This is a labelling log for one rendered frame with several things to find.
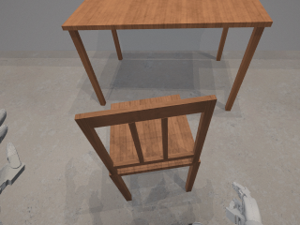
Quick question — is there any table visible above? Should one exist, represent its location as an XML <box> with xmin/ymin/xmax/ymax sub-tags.
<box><xmin>61</xmin><ymin>0</ymin><xmax>273</xmax><ymax>112</ymax></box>

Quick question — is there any robot left hand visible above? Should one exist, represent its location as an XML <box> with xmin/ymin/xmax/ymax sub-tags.
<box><xmin>0</xmin><ymin>109</ymin><xmax>25</xmax><ymax>194</ymax></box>

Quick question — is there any chair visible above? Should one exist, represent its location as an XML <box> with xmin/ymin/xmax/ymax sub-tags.
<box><xmin>74</xmin><ymin>94</ymin><xmax>218</xmax><ymax>202</ymax></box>

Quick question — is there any robot right hand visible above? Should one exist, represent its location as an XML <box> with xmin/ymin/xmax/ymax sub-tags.
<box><xmin>226</xmin><ymin>182</ymin><xmax>263</xmax><ymax>225</ymax></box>

